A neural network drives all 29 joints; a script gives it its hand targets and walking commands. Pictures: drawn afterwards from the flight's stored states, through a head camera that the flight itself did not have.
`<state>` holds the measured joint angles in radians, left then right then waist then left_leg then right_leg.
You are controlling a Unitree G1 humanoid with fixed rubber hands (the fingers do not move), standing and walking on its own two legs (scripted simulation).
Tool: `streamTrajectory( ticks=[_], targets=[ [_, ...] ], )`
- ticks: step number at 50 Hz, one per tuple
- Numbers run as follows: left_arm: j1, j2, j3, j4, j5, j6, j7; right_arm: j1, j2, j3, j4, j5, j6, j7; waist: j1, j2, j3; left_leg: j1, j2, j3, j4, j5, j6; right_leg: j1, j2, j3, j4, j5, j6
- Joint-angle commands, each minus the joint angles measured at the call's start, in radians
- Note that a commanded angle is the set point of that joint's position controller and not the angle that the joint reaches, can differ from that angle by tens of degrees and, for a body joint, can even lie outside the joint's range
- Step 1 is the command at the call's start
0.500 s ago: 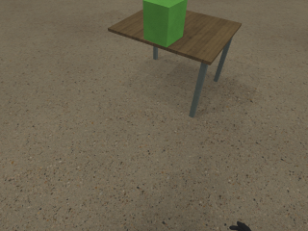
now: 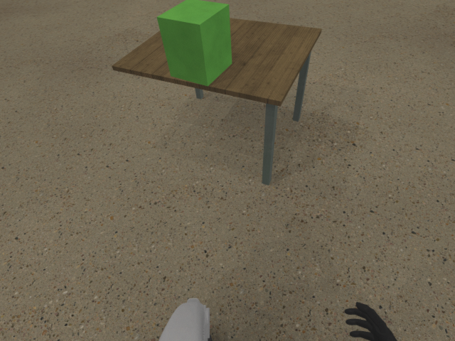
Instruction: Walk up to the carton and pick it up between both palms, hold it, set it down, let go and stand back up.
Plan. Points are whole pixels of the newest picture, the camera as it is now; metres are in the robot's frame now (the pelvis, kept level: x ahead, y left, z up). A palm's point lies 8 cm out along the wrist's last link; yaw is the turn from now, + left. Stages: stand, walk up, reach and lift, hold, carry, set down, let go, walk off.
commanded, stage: walk up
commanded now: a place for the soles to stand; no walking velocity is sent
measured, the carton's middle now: (198, 42) +1.22 +0.21 -0.05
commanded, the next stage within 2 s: none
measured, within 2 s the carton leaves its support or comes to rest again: neither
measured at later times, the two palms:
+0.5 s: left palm (108, 207) +0.41 +0.33 -0.08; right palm (329, 323) +0.18 -0.16 -0.11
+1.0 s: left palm (86, 180) +0.52 +0.46 -0.12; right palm (284, 191) +0.48 -0.10 -0.11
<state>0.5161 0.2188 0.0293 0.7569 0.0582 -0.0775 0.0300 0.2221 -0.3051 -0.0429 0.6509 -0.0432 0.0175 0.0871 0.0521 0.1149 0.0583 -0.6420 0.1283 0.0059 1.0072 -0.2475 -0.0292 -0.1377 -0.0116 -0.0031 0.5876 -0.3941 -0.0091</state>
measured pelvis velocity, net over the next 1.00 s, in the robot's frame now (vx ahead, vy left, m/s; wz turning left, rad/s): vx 0.43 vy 0.19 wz -0.27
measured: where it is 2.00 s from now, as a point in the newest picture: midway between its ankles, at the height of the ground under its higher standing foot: (179, 217)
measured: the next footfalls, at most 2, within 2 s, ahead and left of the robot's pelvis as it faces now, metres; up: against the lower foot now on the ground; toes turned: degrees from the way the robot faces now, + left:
left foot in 0.16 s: +0.28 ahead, +0.19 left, +0.00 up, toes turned +2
right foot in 0.60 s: +0.39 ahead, -0.03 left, +0.00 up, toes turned -18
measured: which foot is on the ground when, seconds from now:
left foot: up 0.00-0.14, down 0.16-0.60, up 0.62-0.98, down 1.00-1.00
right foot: down 0.00-0.20, up 0.22-0.58, down 0.60-1.00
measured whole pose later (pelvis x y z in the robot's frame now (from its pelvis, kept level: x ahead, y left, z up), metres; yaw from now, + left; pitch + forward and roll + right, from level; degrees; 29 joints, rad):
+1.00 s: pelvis +0.43 +0.19 -0.02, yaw -16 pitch -3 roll -2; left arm 0.44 0.28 0.07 0.71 0.07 -0.05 0.04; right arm 0.27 -0.31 -0.06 0.59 -0.04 0.03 0.10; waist 0.04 0.05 0.08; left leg -0.47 0.16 0.01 0.78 -0.27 0.00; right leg -0.26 -0.13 0.02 0.75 -0.45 -0.01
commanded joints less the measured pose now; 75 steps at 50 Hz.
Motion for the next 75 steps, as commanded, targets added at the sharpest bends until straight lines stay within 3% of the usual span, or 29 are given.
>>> streamTrajectory(
  ticks=[1, 5, 8, 9, 10, 11, 13, 16, 21, 26, 29, 30, 31, 32, 35, 40, 47, 50, 51, 52, 53, 54, 58, 63, 66, 67, 68, 69, 75],
  targets=[
    [-0.045, 0.244, 0.072, -0.093, -0.009, -0.037, 0.002, -0.076, -0.051, -0.020, -0.116, 0.003, -0.030, 0.005, -0.015, -0.223, 0.103, 0.003, 0.007, -0.009, -0.170, 0.149, 0.010, -0.120, -0.198, 0.230, -0.326, 0.055, -0.203],
    [-0.036, 0.247, 0.078, -0.100, -0.007, -0.024, -0.006, -0.057, -0.039, -0.033, -0.127, -0.010, -0.051, -0.003, -0.023, -0.228, 0.071, 0.202, -0.029, 0.035, -0.319, 0.164, 0.041, -0.117, -0.213, 0.188, -0.256, 0.227, -0.173],
    [-0.038, 0.216, 0.064, -0.124, 0.005, 0.000, -0.009, 0.229, -0.101, -0.070, -0.059, -0.021, -0.069, -0.033, -0.157, -0.098, -0.063, 0.608, -0.096, 0.078, -0.382, 0.070, 0.071, -0.207, -0.146, 0.104, 0.155, 0.341, -0.118],
    [0.053, 0.147, 0.042, -0.131, 0.005, 0.007, -0.015, 0.350, -0.162, -0.086, -0.034, -0.031, -0.076, -0.045, -0.191, 0.062, -0.196, 0.816, -0.007, -0.043, -0.382, -0.069, 0.101, -0.309, -0.058, 0.046, 0.454, 0.184, -0.075],
    [0.107, 0.080, 0.025, -0.178, -0.011, 0.013, -0.022, 0.350, -0.249, -0.089, -0.063, -0.025, -0.078, -0.057, -0.172, 0.245, -0.240, 0.864, 0.233, -0.474, -0.552, -0.259, 0.179, -0.486, 0.050, 0.040, 0.676, -0.192, -0.025],
    [0.076, 0.125, 0.035, -0.209, -0.027, 0.023, -0.010, 0.252, -0.305, -0.099, -0.085, 0.004, -0.066, -0.071, -0.155, 0.223, -0.241, 0.771, 0.326, -0.759, -0.778, -0.422, 0.269, -0.536, 0.043, 0.100, 0.781, -0.174, -0.014],
    [-0.077, 0.171, 0.054, -0.217, -0.023, 0.034, -0.008, 0.143, -0.222, -0.069, -0.092, 0.023, -0.053, -0.083, -0.131, 0.064, -0.031, 0.535, 0.275, -0.564, -0.782, -0.314, 0.247, -0.542, -0.032, 0.127, 0.878, -0.039, -0.015],
    [-0.036, 0.135, 0.053, -0.191, -0.024, 0.047, -0.016, 0.100, -0.124, -0.045, -0.076, 0.002, -0.057, -0.077, -0.078, 0.026, 0.041, 0.349, 0.191, -0.218, -0.705, -0.054, 0.204, -0.414, -0.079, 0.080, 0.691, 0.000, -0.005],
    [-0.133, 0.106, 0.047, -0.213, -0.031, 0.044, -0.026, 0.149, -0.115, -0.030, -0.036, -0.008, -0.069, -0.071, -0.102, 0.020, 0.045, 0.426, 0.205, -0.113, -0.701, 0.041, 0.267, -0.461, -0.067, 0.029, 0.420, -0.006, 0.006],
    [-0.201, 0.100, 0.058, -0.232, -0.031, 0.023, -0.025, 0.164, -0.148, -0.029, -0.032, -0.007, -0.047, -0.064, -0.112, 0.000, 0.006, 0.365, 0.169, 0.036, -0.620, 0.058, 0.219, -0.241, -0.011, -0.071, 0.143, 0.124, -0.021],
    [-0.039, 0.152, 0.097, -0.194, -0.023, 0.018, -0.006, 0.125, -0.138, -0.008, -0.044, -0.003, -0.028, -0.054, -0.001, -0.124, -0.049, 0.143, 0.107, 0.142, -0.385, -0.108, 0.145, 0.133, 0.020, -0.049, 0.042, 0.187, -0.063],
    [0.064, 0.208, 0.117, -0.180, -0.008, 0.019, 0.011, 0.133, -0.105, 0.006, -0.056, -0.013, -0.024, -0.048, 0.063, -0.232, -0.109, 0.026, 0.051, 0.199, -0.118, -0.121, 0.096, 0.292, -0.086, 0.153, -0.009, 0.018, -0.124],
    [0.122, 0.294, 0.126, -0.194, 0.017, 0.020, 0.033, 0.175, -0.065, 0.018, -0.091, -0.020, -0.016, -0.039, 0.077, -0.389, -0.160, -0.124, -0.049, 0.175, 0.174, -0.387, 0.039, 0.349, -0.368, 0.678, -0.211, -0.284, -0.245],
    [0.084, 0.312, 0.131, -0.195, 0.004, 0.038, 0.055, 0.148, -0.163, -0.012, -0.106, -0.020, 0.015, -0.040, 0.067, -0.240, -0.122, -0.166, -0.046, 0.041, 0.274, -0.411, 0.027, 0.259, -0.456, 0.872, -0.310, -0.483, -0.335],
    [-0.032, 0.259, 0.096, -0.196, -0.001, 0.025, 0.070, 0.070, -0.150, -0.025, -0.126, -0.032, 0.038, -0.037, 0.023, -0.149, 0.037, -0.201, 0.003, -0.028, 0.365, -0.262, 0.007, 0.049, -0.407, 0.685, -0.311, -0.310, -0.304],
    [-0.207, 0.236, 0.077, -0.182, 0.001, -0.014, 0.047, 0.160, -0.082, -0.026, -0.093, -0.012, 0.034, -0.002, -0.070, -0.257, 0.053, -0.002, 0.035, -0.059, 0.205, -0.108, -0.010, -0.212, -0.279, 0.338, -0.297, -0.120, -0.246],
    [-0.202, 0.273, 0.102, -0.162, 0.006, -0.015, 0.022, 0.117, -0.057, -0.039, -0.114, 0.004, 0.003, 0.019, -0.077, -0.297, 0.030, 0.271, 0.012, 0.054, -0.177, -0.021, 0.030, -0.351, -0.210, 0.162, -0.199, -0.213, -0.181],
    [-0.197, 0.209, 0.083, -0.175, 0.019, 0.017, 0.015, 0.324, -0.118, -0.076, -0.047, 0.003, -0.021, -0.004, -0.182, -0.081, -0.045, 0.646, -0.073, 0.137, -0.316, -0.035, 0.050, -0.494, -0.128, 0.071, 0.137, -0.234, -0.114],
    [-0.132, 0.122, 0.050, -0.177, 0.020, 0.025, 0.010, 0.394, -0.179, -0.091, -0.024, 0.002, -0.032, -0.019, -0.216, 0.133, -0.101, 0.711, -0.045, 0.057, -0.389, -0.158, 0.070, -0.517, -0.019, -0.023, 0.453, -0.198, -0.071],
    [-0.136, 0.056, 0.025, -0.233, 0.001, 0.028, 0.009, 0.379, -0.257, -0.088, -0.063, 0.000, -0.040, -0.035, -0.212, 0.317, -0.074, 0.639, 0.179, -0.390, -0.578, -0.369, 0.157, -0.666, 0.072, 0.014, 0.696, -0.319, -0.021],
    [-0.147, 0.118, 0.043, -0.255, -0.023, 0.039, 0.021, 0.250, -0.309, -0.091, -0.105, 0.012, -0.031, -0.043, -0.173, 0.267, -0.052, 0.512, 0.310, -0.684, -0.821, -0.596, 0.291, -0.674, 0.035, 0.082, 0.779, -0.300, -0.010],
    [-0.203, 0.165, 0.051, -0.254, -0.022, 0.045, 0.027, 0.173, -0.292, -0.084, -0.110, 0.032, -0.030, -0.051, -0.153, 0.190, 0.043, 0.434, 0.323, -0.707, -0.873, -0.644, 0.321, -0.681, -0.012, 0.113, 0.824, -0.216, -0.007],
    [-0.124, 0.164, 0.059, -0.184, -0.030, 0.046, 0.018, 0.127, -0.167, -0.042, -0.090, 0.006, -0.026, -0.070, -0.091, 0.067, 0.105, 0.307, 0.225, -0.304, -0.702, -0.197, 0.274, -0.519, -0.053, 0.062, 0.681, -0.094, 0.004],
    [-0.153, 0.093, 0.043, -0.206, -0.046, 0.018, 0.004, 0.138, -0.143, -0.020, -0.064, -0.004, -0.016, -0.074, -0.100, 0.049, 0.021, 0.360, 0.172, -0.077, -0.546, 0.244, 0.267, -0.311, -0.012, -0.041, 0.235, -0.038, -0.016],
    [-0.019, 0.116, 0.068, -0.184, -0.029, 0.004, 0.017, 0.099, -0.137, -0.002, -0.064, -0.003, 0.000, -0.061, -0.010, -0.053, -0.105, 0.203, 0.085, 0.061, -0.312, 0.081, 0.173, 0.087, 0.032, -0.076, -0.021, 0.265, -0.050],
    [0.051, 0.164, 0.088, -0.175, -0.007, 0.009, 0.031, 0.119, -0.099, 0.013, -0.068, -0.009, -0.001, -0.053, 0.027, -0.148, -0.166, 0.081, 0.043, 0.117, -0.140, -0.018, 0.115, 0.266, -0.052, 0.088, -0.033, 0.174, -0.093],
    [0.093, 0.256, 0.109, -0.192, 0.023, 0.013, 0.051, 0.151, -0.044, 0.033, -0.103, -0.011, 0.004, -0.043, 0.053, -0.342, -0.199, -0.101, -0.050, 0.127, 0.112, -0.355, 0.044, 0.344, -0.348, 0.597, -0.192, -0.122, -0.207],
    [0.070, 0.283, 0.116, -0.192, 0.021, 0.036, 0.071, 0.144, -0.124, 0.005, -0.110, -0.015, 0.038, -0.047, 0.044, -0.218, -0.160, -0.136, -0.045, 0.018, 0.233, -0.421, 0.019, 0.248, -0.480, 0.804, -0.284, -0.310, -0.308],
    [-0.170, 0.207, 0.072, -0.194, 0.008, 0.006, 0.063, 0.127, -0.100, -0.023, -0.082, -0.026, 0.063, -0.029, -0.047, -0.220, 0.063, -0.070, 0.019, -0.078, 0.259, -0.163, -0.016, -0.120, -0.325, 0.381, -0.281, -0.067, -0.249]
  ],
)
